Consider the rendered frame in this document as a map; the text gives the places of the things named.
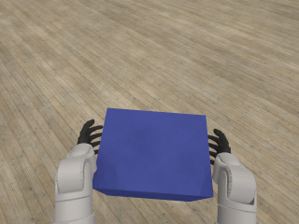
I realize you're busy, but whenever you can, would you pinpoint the carton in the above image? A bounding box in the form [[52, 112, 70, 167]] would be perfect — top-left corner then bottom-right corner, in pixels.
[[93, 107, 214, 202]]

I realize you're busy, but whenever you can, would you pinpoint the left robot hand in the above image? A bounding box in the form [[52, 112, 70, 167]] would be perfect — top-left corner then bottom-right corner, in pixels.
[[77, 119, 104, 155]]

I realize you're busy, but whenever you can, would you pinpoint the right robot hand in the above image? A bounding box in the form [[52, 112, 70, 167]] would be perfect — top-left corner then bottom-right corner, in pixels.
[[207, 129, 232, 165]]

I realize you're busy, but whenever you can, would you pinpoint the robot right forearm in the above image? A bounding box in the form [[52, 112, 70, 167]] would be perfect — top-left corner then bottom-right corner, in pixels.
[[212, 152, 257, 224]]

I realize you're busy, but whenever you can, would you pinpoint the robot left forearm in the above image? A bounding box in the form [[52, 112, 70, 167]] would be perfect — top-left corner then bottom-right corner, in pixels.
[[50, 143, 97, 224]]

